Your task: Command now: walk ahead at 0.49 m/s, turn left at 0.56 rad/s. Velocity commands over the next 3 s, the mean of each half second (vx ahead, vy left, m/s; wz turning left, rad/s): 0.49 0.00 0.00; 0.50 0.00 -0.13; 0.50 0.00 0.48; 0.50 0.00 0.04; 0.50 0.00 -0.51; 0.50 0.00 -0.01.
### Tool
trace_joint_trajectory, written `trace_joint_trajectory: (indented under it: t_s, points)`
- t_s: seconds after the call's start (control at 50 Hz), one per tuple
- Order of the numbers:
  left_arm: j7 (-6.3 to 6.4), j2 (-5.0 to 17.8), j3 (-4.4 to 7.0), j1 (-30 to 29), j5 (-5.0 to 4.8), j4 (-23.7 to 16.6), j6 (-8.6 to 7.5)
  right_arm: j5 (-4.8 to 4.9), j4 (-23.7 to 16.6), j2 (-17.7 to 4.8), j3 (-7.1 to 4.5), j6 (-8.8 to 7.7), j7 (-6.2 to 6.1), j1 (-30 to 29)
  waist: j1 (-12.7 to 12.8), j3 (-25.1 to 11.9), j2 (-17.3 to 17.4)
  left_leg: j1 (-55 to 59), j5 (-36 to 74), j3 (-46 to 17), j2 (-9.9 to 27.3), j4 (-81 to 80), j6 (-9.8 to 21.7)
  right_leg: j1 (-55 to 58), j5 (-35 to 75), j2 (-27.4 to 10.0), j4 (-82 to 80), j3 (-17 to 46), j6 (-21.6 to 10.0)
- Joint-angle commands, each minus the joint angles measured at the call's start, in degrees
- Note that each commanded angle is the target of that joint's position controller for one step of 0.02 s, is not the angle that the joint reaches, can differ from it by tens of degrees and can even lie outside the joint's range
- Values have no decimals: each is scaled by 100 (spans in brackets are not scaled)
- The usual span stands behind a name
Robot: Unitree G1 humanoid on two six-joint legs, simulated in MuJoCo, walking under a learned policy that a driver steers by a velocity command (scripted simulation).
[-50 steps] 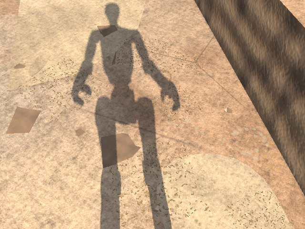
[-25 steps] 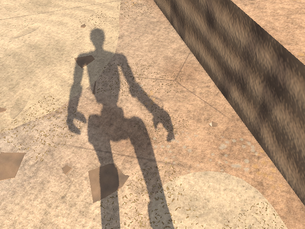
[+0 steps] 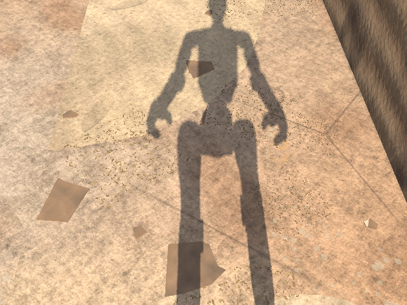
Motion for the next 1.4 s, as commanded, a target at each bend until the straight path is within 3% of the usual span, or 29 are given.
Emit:
trace_joint_trajectory:
  t_s: [0.02, 0.12, 0.22, 0.28, 0.32, 0.34, 0.36, 0.38, 0.4, 0.44, 0.52, 0.64, 0.78, 0.82, 0.84, 0.86, 0.88, 0.9, 0.92, 0.96, 1.04, 1.14, 1.24, 1.3, 1.32, 1.34, 1.36, 1.38, 1.4]
  points:
    - [36, 547, 161, 349, 114, -290, 65, 13, -404, -788, -210, -141, -95, -252, 239, -394, 334, 133, 809, -1689, 1477, -1354, 1170, -399, 460, -171, -522, -10, 234]
    - [-39, 212, -1, -676, 53, -439, 14, 40, -133, -794, -175, -121, -186, 111, -254, -261, 562, -42, 407, -974, 1138, -1279, 731, 8, 2546, 74, -2754, -239, 357]
    - [-184, 429, 47, -1289, -94, -637, -44, 36, 193, -936, -171, -114, -136, 596, -550, -100, 572, 1168, 412, -1262, 1791, -995, 667, -435, 2291, 115, -3446, -196, -41]
    - [-259, 528, 94, -1057, -112, -666, -33, 22, 315, -1007, -200, -45, -162, 597, -342, -105, 668, 1877, 1611, -1180, 2026, -608, 486, -392, 1397, 244, -3612, -270, -392]
    - [-235, 814, 272, 106, -82, -357, -22, -12, 262, -944, -164, 11, -193, 382, 299, -890, 487, 1745, 3549, -603, 1595, 840, 229, 1304, 1537, 591, -3818, -528, -724]
    - [-213, 1154, 361, 1002, -61, -246, -1, -135, 110, -743, -60, 15, -241, 427, 615, -1686, -70, 842, 2526, -272, 1280, 2444, 4, 2861, 1856, -208, -3744, 621, -1091]
    - [-255, 1608, 485, 1252, -77, -159, 25, -124, 3, -295, 68, -104, -204, 1114, 260, -2117, -1607, -1550, -1223, 40, 229, 4425, -534, 4737, 690, -1331, -4317, 3432, -2063]
    - [-270, 1017, 352, 1366, -180, -164, 45, -52, -1, -652, 45, -218, -155, 785, 500, -2086, -1149, -2408, -2100, -608, 379, 4914, -522, 4994, -462, -1402, -4923, 4261, -1981]
    - [-233, 794, 283, 1032, -125, -237, 72, 97, -147, -901, -24, -304, -103, 169, 576, -1283, -664, -2756, -1631, -624, 657, 4976, -465, 4415, -351, -1259, -4993, 3505, -1748]
    - [-204, 732, 253, 622, -35, -346, 136, -58, -304, -761, 2, -408, -103, -390, 384, -555, 153, -2597, -1050, -455, 977, 4288, -472, 3238, 911, -833, -5106, 2534, -1621]
    - [-117, 674, 228, 492, -72, -345, 149, -162, -258, -575, 5, -316, -130, -207, 60, -519, -238, -2025, -736, -296, 1072, 3271, -786, 2489, 2206, -414, -5340, 1784, -1652]
    - [65, 886, 313, 895, -142, -63, 274, -116, -469, -309, 102, -321, -122, -1373, 409, -303, -338, -1482, 1062, -197, 726, 1107, -1033, 1827, 2178, 20, -5283, 1276, -1302]
    - [87, 831, 292, 1264, -95, 317, 358, -7, -562, -464, 53, -427, 25, -1857, 587, -114, -479, -1478, 902, -98, 762, 285, -535, 3013, 2488, -600, -4878, 1483, -1132]
    - [88, 876, 300, 1144, -90, 346, 398, -9, -446, -638, -44, -440, 5, -1337, 283, -390, -525, -752, 485, 182, 544, 79, -230, 3263, 4258, -500, -4221, 1200, -1001]
    - [91, 815, 260, 1060, -53, 317, 415, -18, -252, -817, -143, -446, -10, -601, -82, -945, -456, 313, 730, 143, 581, 52, 17, 3113, 4961, -266, -3350, 914, -876]
    - [108, 652, 168, 970, 54, 169, 405, -72, -100, -1073, -201, -440, -14, 418, -491, -1805, 3, 1950, 1024, -997, 1401, 244, 489, 2208, 3925, 24, -1866, 712, -724]
    - [62, 255, 49, 1662, 25, 157, 323, -31, 76, -1474, -336, -373, 23, 882, -233, -2321, 1580, 3847, 92, -3442, 2559, -48, 1449, -49, 158, 997, 140, 150, -197]
    - [36, 562, 68, 1448, 1, 107, 218, 168, 111, -1001, -220, -350, 64, 887, -336, -2012, 1427, 3839, -1065, -4377, 2593, -677, 1389, -954, -1197, 851, 600, 479, -210]
    - [-12, 829, 144, 779, -128, -30, 125, 147, 33, -767, -155, -313, 34, 498, -374, -1083, 932, 3091, -1231, -3712, 2437, -823, 1156, -1321, -758, 554, 677, 500, -230]
    - [-43, 728, 134, 98, -4, -207, -27, 1, -77, -683, -118, -236, 7, 125, -205, -318, 164, 1873, -101, -2823, 1970, -1054, 984, -1206, -156, 272, 47, 267, -182]
    - [-44, 485, 106, 168, 124, -267, 10, 32, -86, -662, -106, -194, -77, 94, 91, -426, 561, 1118, 1126, -2122, 1563, -1276, 1014, -633, 97, 133, -1043, 59, 118]
    - [-48, 222, -7, -939, 87, -542, 3, 94, 111, -936, -202, -93, -243, 488, -234, -264, 528, 314, 1094, -1620, 1170, -1258, 691, 8, 1819, 430, -2925, -55, 331]
    - [-112, 399, 79, -1476, -31, -692, -65, 160, 281, -865, -195, 25, -292, 893, -330, -316, 626, 682, 511, -2178, 1297, -774, 467, 567, 2035, 658, -3775, 176, 220]
    - [-79, 624, 222, -936, -51, -566, -116, 139, 250, -819, -209, 89, -297, 722, 51, -447, 796, 870, 819, -2419, 1287, -139, 279, 1399, 1597, 595, -4215, 129, -92]
    - [-36, 791, 305, -367, 5, -475, -131, 101, 190, -633, -143, 80, -272, 664, 340, -900, 692, 631, 963, -2183, 1032, 646, 117, 2408, 1533, 279, -4253, 276, -329]
    - [19, 1121, 396, 530, 56, -398, -114, -14, 72, -297, -26, 58, -255, 725, 657, -1728, 1, -123, -155, -1645, 641, 2242, -92, 3879, 1257, -741, -4124, 1248, -707]
    - [-27, 1369, 472, 855, 58, -182, -11, 168, -51, -86, 58, 20, -256, 1490, 306, -2244, -1817, -1946, -2605, -972, 46, 3747, -372, 5213, -19, -1848, -4602, 3685, -1532]
    - [-59, 839, 371, 673, -44, -270, 19, 208, 101, -659, -48, 33, -282, 1407, 370, -1660, -1106, -2562, -2417, -1004, 576, 4461, -462, 4782, -991, -1849, -4828, 3894, -1410]
    - [-46, 557, 299, 466, -47, -294, 38, 170, 46, -893, -128, 60, -279, 819, 491, -950, -570, -2687, -1860, -883, 732, 4628, -520, 4102, -705, -1579, -4920, 3023, -1193]
Next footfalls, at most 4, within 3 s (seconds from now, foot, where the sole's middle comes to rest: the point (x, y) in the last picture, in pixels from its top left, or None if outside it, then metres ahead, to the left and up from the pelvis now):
0.32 right None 0.37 -0.15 -0.77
0.84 left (204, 238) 0.68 0.01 -0.77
1.32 right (259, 178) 0.93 -0.21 -0.77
1.82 left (176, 138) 1.13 0.12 -0.77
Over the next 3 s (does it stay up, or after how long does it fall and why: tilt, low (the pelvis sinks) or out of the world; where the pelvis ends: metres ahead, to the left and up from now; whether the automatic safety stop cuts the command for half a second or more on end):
stays up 1.67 0.00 0.00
